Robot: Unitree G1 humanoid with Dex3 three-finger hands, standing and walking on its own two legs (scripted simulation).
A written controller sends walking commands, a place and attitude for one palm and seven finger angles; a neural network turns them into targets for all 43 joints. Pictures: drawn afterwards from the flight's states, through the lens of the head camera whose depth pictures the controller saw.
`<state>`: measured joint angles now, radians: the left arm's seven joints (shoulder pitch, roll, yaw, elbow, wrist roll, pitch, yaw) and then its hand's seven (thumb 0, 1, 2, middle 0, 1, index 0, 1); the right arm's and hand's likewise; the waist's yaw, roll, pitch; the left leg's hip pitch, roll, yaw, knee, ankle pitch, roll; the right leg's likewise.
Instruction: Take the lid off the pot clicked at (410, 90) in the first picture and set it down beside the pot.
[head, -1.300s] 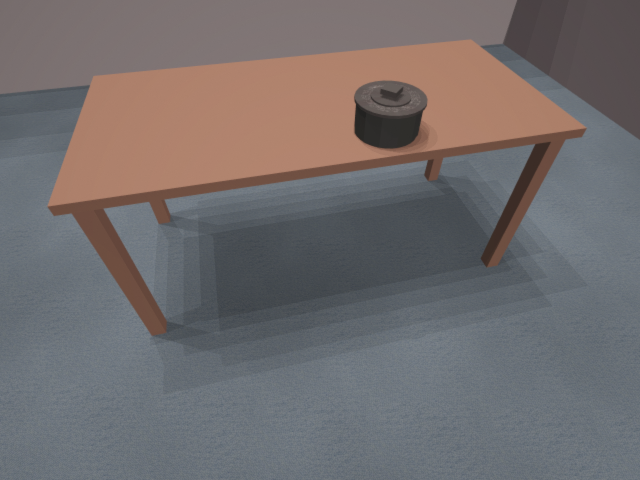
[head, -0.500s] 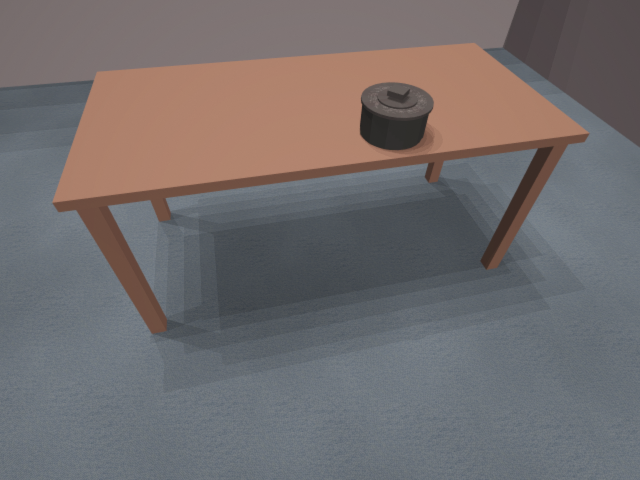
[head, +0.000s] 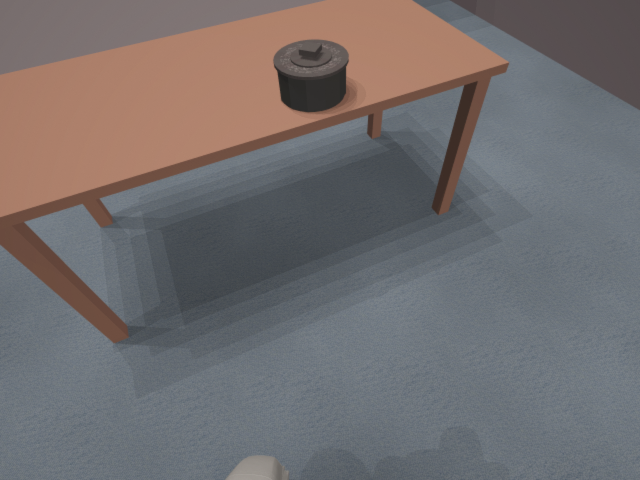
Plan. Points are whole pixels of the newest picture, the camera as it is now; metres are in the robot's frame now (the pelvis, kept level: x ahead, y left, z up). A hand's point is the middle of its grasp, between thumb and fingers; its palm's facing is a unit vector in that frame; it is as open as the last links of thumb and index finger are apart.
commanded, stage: walk to a spot facing it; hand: left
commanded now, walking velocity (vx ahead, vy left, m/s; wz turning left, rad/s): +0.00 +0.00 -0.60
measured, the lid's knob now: (310, 49) +1.04 +0.12 +0.01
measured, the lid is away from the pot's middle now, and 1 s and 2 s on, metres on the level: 0.00 0.00 0.00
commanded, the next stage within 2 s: turn to face it in 1.80 s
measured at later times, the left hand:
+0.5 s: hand out of the picture +0.10 +0.25 -0.16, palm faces -0.22 -0.95 -0.24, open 7.4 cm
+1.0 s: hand (367, 384) +0.28 -0.04 -0.16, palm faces -0.62 -0.75 -0.22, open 7.4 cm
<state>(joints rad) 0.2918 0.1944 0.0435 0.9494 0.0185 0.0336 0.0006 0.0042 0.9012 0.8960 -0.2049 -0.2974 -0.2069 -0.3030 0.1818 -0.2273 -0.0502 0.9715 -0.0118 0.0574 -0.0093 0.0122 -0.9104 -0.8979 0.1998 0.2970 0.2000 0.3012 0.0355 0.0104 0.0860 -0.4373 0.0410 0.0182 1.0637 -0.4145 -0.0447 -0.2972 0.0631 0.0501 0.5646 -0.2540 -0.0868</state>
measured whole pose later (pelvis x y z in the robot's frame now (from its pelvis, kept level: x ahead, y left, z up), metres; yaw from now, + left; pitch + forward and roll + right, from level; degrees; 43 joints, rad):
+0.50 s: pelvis -0.01 +0.04 +0.01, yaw -18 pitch +1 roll +0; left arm 0.28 0.30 0.10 0.91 0.04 0.06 -0.03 0.01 0.90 0.90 -0.20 -0.30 -0.20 -0.30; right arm 0.20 -0.19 -0.01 0.86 -0.01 0.01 -0.02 0.01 -0.91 -0.90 0.20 0.30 0.20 0.30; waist 0.05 -0.07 0.01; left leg -0.16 0.00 0.01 0.43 -0.28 0.02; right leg -0.54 0.09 0.07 1.03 -0.35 0.05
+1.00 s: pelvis +0.06 -0.11 -0.02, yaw -36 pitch -1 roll +1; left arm 0.11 0.22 0.04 0.88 0.01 -0.03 -0.04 0.00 0.90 0.90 -0.20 -0.30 -0.20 -0.30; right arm 0.44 -0.22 -0.04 1.06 -0.01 0.00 0.00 0.02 -0.91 -0.90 0.20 0.30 0.20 0.30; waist -0.07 0.00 0.09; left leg -0.37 0.15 0.07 1.27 -0.41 -0.02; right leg -0.41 0.01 -0.11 0.67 -0.26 -0.09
